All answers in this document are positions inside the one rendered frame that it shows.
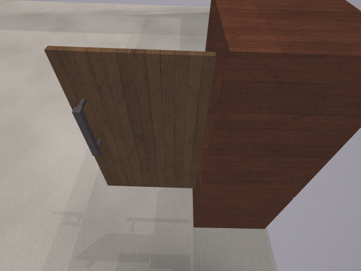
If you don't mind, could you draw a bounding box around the cupboard door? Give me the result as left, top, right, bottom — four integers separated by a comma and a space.
44, 46, 216, 189

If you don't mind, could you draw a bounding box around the handle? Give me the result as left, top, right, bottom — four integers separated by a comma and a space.
72, 98, 102, 156

